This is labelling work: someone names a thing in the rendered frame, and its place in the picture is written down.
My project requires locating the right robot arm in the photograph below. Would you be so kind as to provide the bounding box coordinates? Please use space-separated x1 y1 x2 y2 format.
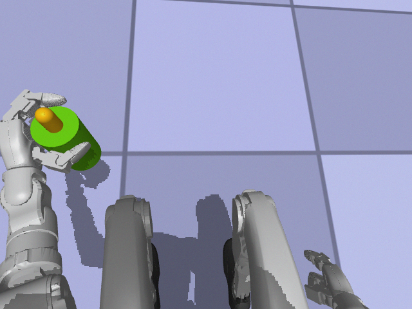
332 292 369 309

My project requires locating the left robot arm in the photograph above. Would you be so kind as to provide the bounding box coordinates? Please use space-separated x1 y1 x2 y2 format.
0 166 77 309

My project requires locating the right robot foot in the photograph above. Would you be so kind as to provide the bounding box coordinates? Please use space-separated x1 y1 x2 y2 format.
223 238 250 309

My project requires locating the right robot hand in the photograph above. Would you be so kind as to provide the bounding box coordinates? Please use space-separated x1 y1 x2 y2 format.
304 250 354 308

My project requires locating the left robot hand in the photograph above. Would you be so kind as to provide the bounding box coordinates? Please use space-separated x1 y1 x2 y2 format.
0 89 91 174

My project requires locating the bottle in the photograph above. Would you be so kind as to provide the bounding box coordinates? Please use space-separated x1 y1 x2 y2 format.
30 106 101 171

